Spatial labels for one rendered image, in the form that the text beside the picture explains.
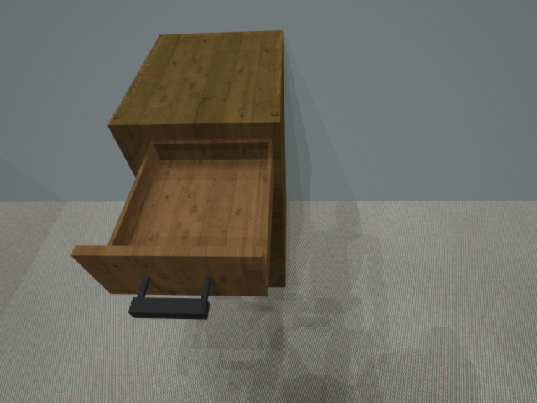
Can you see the drawer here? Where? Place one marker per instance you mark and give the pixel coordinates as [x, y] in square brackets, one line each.
[196, 209]

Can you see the cabinet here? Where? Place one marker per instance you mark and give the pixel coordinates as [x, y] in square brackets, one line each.
[212, 86]

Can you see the handle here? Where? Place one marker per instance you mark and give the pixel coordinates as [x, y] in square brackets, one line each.
[170, 308]

